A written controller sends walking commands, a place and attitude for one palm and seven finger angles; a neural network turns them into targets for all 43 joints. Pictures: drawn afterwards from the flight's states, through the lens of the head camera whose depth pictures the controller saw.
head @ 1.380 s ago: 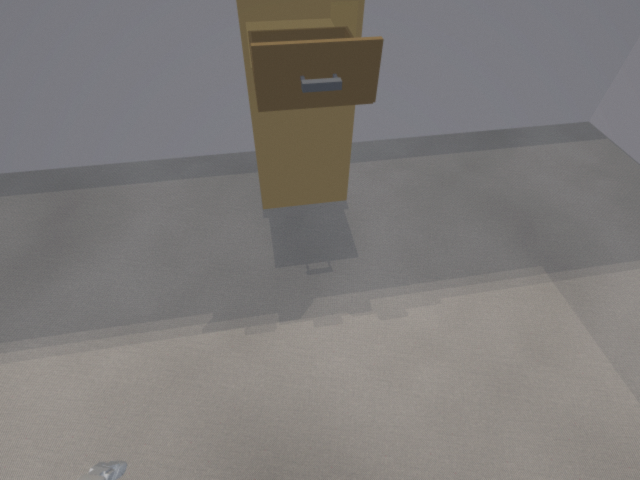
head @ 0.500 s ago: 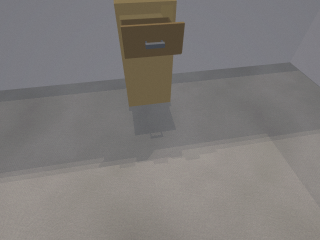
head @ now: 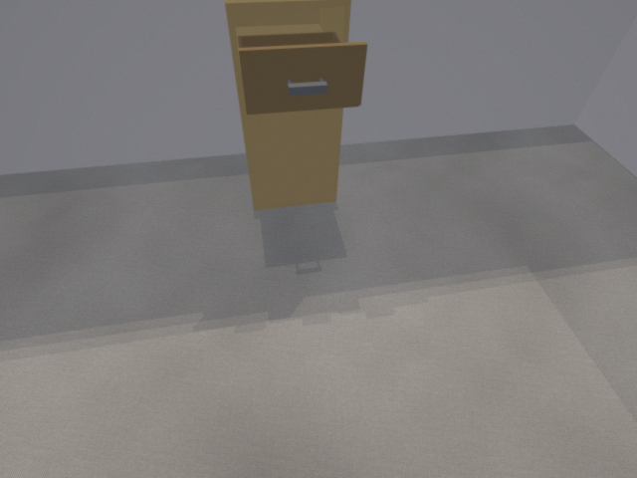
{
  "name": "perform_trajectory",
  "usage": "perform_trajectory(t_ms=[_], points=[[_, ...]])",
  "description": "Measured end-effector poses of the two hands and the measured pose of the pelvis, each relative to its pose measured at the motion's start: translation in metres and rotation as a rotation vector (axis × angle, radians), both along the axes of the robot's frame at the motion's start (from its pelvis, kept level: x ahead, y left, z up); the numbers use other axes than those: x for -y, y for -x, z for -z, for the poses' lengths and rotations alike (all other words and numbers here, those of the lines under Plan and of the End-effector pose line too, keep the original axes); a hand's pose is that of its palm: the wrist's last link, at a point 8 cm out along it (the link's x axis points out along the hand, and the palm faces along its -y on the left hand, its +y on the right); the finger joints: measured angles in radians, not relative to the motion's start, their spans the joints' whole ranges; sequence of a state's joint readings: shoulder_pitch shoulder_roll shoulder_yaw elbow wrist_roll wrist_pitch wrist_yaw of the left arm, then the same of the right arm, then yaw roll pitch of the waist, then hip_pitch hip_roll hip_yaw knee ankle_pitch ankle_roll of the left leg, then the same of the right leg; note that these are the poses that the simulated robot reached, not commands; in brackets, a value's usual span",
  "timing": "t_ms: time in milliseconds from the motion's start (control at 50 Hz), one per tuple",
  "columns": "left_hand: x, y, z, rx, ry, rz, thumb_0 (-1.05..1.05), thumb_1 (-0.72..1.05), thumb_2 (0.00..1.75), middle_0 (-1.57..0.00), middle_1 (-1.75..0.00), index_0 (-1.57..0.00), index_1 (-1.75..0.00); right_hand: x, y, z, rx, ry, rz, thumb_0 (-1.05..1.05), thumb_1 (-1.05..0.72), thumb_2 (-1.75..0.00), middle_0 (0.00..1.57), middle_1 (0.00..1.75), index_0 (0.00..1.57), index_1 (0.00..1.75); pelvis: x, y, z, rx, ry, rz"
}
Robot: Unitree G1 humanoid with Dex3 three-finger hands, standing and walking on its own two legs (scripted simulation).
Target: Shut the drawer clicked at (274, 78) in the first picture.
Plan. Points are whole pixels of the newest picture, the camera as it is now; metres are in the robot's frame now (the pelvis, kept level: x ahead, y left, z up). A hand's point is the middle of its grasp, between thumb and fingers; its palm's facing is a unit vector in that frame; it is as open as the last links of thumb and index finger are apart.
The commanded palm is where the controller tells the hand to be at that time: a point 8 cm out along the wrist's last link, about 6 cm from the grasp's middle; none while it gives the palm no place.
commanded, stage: look at it before walking up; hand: left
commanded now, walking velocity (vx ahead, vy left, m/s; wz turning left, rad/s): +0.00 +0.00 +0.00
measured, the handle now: (306, 85) +1.09 +0.09 -0.03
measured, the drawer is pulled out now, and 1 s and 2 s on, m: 0.30 0.30 0.30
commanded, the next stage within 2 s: walk to a spot facing it in 0.46 s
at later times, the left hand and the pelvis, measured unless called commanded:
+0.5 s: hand out of the picture +0.07 +0.25 -0.16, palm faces -0.02 -0.94 -0.33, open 7.4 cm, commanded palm none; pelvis +0.00 +0.00 +0.00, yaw +0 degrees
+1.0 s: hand out of the picture +0.07 +0.15 -0.18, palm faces -0.08 -0.98 -0.21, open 7.3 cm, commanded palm none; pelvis +0.06 -0.03 -0.02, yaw -10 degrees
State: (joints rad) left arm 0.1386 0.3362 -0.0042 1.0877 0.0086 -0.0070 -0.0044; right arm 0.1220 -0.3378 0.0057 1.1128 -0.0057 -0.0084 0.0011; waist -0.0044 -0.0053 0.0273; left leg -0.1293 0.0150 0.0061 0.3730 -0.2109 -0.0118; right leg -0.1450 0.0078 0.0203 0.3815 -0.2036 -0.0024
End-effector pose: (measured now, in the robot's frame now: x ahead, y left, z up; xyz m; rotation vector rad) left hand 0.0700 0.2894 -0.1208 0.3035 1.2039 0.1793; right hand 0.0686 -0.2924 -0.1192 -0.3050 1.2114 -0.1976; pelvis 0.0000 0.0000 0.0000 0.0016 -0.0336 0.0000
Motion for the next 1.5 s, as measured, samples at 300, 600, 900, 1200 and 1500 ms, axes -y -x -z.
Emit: perform_trajectory(t_ms=[300, 600, 900, 1200, 1500], points=[[-0.006, 0.005, -0.002, 0.0, -0.006, -0.006, 0.0, 0.9, 0.9, -0.2, -0.3, -0.21, -0.3, -0.005, -0.004, -0.001, 0.015, -0.004, -0.01, 0.01, -0.9, -0.9, 0.2, 0.29, 0.2, 0.3, -0.003, 0.002, -0.001, 0.005, 0.0, -0.001], [-0.006, 0.012, -0.002, -0.019, -0.008, -0.01, 0.0, 0.9, 0.9, -0.2, -0.3, -0.2, -0.3, -0.006, 0.004, 0.001, -0.006, -0.007, -0.004, 0.01, -0.9, -0.9, 0.2, 0.29, 0.2, 0.3, -0.004, 0.004, -0.001, 0.003, -0.001, 0.001], [0.061, 0.011, 0.031, -0.173, 0.099, 0.044, 0.0, 0.91, 0.9, -0.2, -0.3, -0.2, -0.3, -0.022, 0.061, 0.047, -0.091, -0.127, 0.209, 0.01, -0.9, -0.9, 0.2, 0.29, 0.2, 0.3, 0.019, -0.038, 0.022, -0.002, -0.01, 0.159], [0.104, -0.03, 0.014, -0.294, 0.138, 0.061, 0.0, 0.9, 0.9, -0.2, -0.3, -0.21, -0.3, -0.013, -0.081, 0.018, 0.077, -0.168, 0.266, 0.01, -0.91, -0.9, 0.19, 0.29, 0.2, 0.29, 0.034, -0.126, 0.001, -0.047, -0.007, 0.262], [0.061, -0.262, 0.047, -0.23, 0.114, 0.231, 0.0, 0.91, 0.9, -0.2, -0.3, -0.2, -0.3, -0.041, -0.216, 0.01, 0.204, -0.086, 0.363, 0.0, -0.91, -0.9, 0.2, 0.29, 0.2, 0.3, 0.009, -0.271, 0.017, -0.02, 0.009, 0.423]])
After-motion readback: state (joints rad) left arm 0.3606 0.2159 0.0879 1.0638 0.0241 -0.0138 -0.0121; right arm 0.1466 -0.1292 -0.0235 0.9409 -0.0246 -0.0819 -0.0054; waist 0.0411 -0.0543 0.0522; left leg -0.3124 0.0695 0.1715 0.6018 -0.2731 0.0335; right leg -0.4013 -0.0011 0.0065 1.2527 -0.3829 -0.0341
